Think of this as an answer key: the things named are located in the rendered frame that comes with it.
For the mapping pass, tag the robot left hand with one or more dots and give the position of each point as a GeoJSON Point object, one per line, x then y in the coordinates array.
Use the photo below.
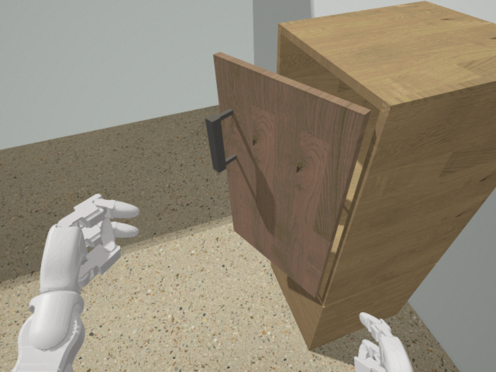
{"type": "Point", "coordinates": [68, 240]}

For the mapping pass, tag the robot right hand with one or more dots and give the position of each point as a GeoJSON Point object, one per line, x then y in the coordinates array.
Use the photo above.
{"type": "Point", "coordinates": [389, 356]}

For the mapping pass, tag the left robot forearm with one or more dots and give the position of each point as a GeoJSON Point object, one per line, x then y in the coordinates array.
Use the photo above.
{"type": "Point", "coordinates": [51, 337]}

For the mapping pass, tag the cupboard door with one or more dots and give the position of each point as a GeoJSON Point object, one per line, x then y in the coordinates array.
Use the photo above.
{"type": "Point", "coordinates": [296, 149]}

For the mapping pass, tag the handle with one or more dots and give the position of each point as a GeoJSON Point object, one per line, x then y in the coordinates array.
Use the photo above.
{"type": "Point", "coordinates": [214, 130]}

